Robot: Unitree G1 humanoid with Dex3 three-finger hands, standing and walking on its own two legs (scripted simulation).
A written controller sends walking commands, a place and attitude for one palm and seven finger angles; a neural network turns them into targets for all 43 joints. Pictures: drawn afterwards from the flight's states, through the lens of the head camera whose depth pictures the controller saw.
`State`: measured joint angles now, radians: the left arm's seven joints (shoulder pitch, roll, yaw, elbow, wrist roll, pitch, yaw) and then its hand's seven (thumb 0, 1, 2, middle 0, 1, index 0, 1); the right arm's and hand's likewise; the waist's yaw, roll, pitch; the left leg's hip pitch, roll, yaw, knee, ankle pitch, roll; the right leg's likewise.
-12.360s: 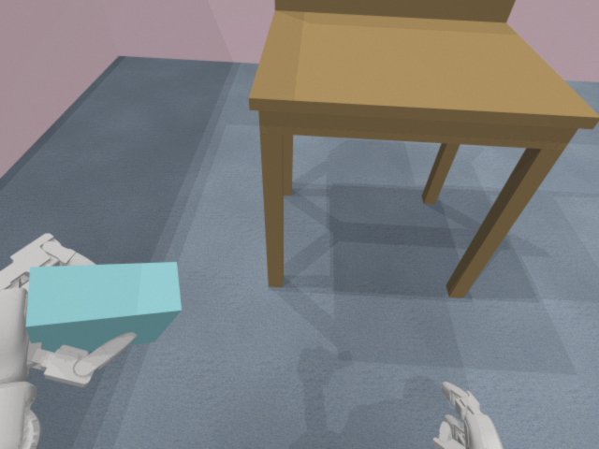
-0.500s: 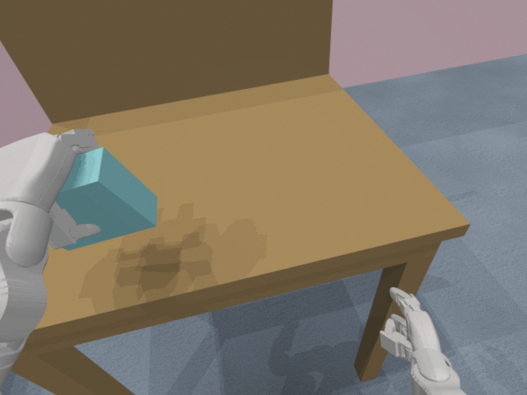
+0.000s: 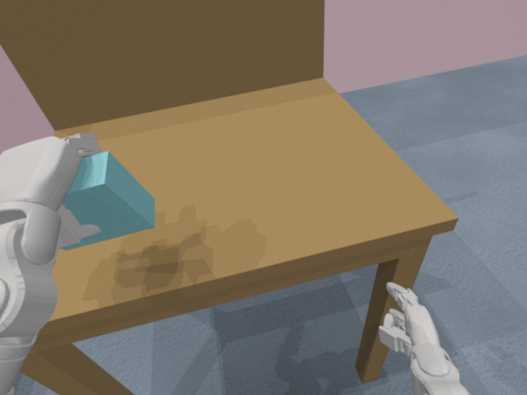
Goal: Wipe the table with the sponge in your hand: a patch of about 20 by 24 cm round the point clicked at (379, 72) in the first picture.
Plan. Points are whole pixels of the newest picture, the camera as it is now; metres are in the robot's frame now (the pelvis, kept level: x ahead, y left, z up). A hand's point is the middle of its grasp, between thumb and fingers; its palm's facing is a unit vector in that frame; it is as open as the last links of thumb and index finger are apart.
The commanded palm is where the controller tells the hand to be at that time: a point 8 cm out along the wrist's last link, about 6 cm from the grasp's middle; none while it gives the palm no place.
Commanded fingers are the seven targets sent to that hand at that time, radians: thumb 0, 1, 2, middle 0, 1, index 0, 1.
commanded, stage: turn the palm down, sponge in hand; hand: left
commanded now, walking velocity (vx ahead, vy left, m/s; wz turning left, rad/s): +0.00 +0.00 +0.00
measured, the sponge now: (94, 212) +0.26 +0.29 +0.20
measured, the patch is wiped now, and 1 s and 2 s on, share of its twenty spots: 0.00 0.00 0.00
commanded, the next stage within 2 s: move the sponge above the wiping area in 0.14 s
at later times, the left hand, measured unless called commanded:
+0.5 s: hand (75, 200) +0.25 +0.29 +0.22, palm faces +0.25 -0.06 -0.97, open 9.5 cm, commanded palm +0.20 +0.29 +0.30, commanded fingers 0.00 0.10 1.30 -1.20 -1.60 -1.20 -1.60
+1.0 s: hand (81, 207) +0.26 +0.30 +0.20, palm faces +0.19 -0.06 -0.98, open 9.5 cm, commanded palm +0.21 +0.29 +0.28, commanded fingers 0.00 0.10 1.30 -1.20 -1.60 -1.20 -1.60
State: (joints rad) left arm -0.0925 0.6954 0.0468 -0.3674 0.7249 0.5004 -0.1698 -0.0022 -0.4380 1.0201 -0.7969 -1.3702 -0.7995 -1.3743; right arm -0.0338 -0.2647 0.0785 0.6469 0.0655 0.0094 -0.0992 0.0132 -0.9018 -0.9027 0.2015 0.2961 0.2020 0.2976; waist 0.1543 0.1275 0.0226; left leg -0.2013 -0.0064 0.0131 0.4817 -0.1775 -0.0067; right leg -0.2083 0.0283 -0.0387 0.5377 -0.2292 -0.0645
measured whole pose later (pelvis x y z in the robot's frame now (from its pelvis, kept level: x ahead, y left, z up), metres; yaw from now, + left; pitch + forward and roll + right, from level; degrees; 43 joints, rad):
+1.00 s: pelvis +0.00 +0.01 +0.00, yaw +0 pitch -5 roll +1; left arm -0.10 0.65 -0.01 -0.28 0.79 0.49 -0.17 0.00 -0.44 1.02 -0.80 -1.37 -0.80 -1.38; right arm -0.02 -0.26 0.07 0.66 0.06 0.00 -0.10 0.01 -0.90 -0.90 0.20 0.30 0.20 0.30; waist 0.15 0.12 0.02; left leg -0.19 -0.02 0.02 0.45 -0.16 0.01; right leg -0.20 0.02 -0.03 0.50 -0.22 -0.05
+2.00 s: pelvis +0.02 +0.00 +0.00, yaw +1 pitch -5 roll +1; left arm -0.12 0.65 0.02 -0.07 0.82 0.34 -0.15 0.00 -0.44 1.02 -0.79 -1.37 -0.80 -1.38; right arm 0.04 -0.27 0.04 0.68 0.05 -0.02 -0.10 0.01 -0.90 -0.90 0.20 0.30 0.20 0.30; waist 0.12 0.11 0.02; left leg -0.19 -0.01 0.00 0.45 -0.18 0.00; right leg -0.18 0.03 -0.04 0.48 -0.22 -0.06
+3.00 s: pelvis +0.01 +0.00 +0.00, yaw +1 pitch -5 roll +1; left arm -0.16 0.64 -0.03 -0.12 0.84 0.43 -0.19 0.00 -0.44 1.02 -0.79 -1.37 -0.80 -1.38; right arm 0.01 -0.27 0.06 0.67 0.06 -0.01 -0.09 0.01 -0.90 -0.90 0.20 0.30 0.20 0.30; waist 0.13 0.12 0.01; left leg -0.19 -0.01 -0.01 0.44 -0.17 0.00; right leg -0.19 0.02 -0.05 0.48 -0.21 -0.06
